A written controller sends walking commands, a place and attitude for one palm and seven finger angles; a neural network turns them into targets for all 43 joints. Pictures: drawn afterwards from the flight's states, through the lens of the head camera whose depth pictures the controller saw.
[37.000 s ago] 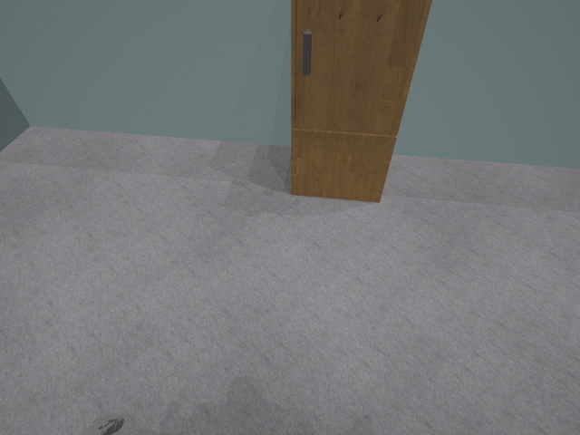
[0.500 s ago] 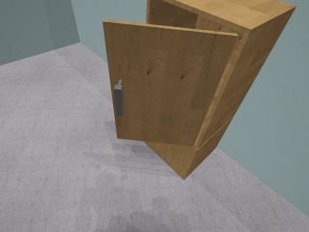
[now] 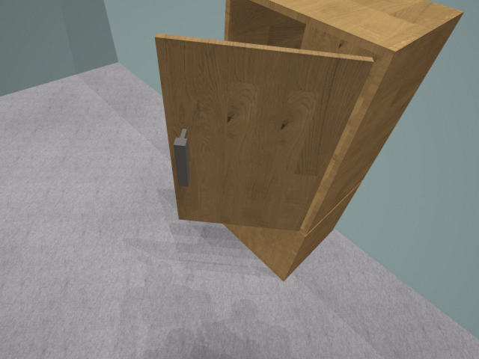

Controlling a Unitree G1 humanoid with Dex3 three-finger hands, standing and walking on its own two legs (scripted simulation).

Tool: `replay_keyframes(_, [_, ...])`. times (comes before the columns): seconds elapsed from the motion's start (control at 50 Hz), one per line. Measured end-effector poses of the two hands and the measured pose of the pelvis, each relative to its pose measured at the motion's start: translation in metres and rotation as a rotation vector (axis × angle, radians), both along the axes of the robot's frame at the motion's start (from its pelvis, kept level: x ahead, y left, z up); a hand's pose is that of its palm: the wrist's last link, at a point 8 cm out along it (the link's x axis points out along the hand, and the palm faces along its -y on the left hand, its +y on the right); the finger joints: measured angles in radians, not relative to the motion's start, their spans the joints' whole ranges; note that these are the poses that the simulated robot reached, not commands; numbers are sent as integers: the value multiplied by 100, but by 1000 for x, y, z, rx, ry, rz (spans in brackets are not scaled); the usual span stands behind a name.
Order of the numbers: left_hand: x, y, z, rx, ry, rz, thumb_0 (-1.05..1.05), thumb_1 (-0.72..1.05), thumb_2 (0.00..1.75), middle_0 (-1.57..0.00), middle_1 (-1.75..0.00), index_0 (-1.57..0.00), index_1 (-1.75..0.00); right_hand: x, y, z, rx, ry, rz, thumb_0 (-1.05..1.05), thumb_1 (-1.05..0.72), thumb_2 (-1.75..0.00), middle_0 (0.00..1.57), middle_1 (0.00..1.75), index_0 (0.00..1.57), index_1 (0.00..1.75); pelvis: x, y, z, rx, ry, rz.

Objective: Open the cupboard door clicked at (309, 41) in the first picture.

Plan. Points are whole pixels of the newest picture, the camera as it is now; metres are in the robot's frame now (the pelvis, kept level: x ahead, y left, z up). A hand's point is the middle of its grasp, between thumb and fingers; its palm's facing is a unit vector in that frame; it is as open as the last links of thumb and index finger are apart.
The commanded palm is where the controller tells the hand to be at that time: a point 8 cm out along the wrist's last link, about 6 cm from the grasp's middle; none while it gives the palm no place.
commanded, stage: come to a stop and stand still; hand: left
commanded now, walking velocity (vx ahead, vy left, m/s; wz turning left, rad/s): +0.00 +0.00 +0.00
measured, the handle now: (184, 157) +0.56 +0.18 -0.03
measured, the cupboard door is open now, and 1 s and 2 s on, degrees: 42 42 42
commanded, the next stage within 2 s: look again from close up in 0.70 s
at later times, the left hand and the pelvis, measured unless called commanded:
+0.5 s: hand out of the picture +0.02 +0.17 -0.18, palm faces -0.02 -0.99 -0.16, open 7.3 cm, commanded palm none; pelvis +0.03 +0.00 +0.00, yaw -1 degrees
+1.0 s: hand out of the picture +0.01 +0.16 -0.18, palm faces -0.01 -0.99 -0.16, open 7.3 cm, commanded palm none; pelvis +0.03 +0.00 +0.00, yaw -1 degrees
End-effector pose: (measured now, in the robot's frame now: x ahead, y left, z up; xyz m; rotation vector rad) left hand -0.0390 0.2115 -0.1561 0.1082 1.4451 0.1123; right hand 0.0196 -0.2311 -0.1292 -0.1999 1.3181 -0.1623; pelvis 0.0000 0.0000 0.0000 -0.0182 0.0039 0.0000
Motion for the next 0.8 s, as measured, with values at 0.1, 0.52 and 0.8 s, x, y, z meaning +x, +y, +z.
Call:
replay_keyframes(0.1, [16,2,0,4,-11,-13,0,91,90,-19,-30,-20,-30,-3,2,-1,4,22,-13,0,-91,-90,20,29,20,30,7,0,0,2,0,-3])
replay_keyframes(0.52, [61,8,2,22,-57,-36,0,91,90,-20,-30,-20,-30,14,3,-2,5,20,-26,0,-91,-90,20,29,20,30,27,1,1,10,-8,-14])
replay_keyframes(0.8, [55,5,3,19,-27,-28,0,91,90,-20,-30,-20,-30,19,2,-2,5,21,-24,0,-90,-90,20,29,20,30,31,0,2,12,-14,-17])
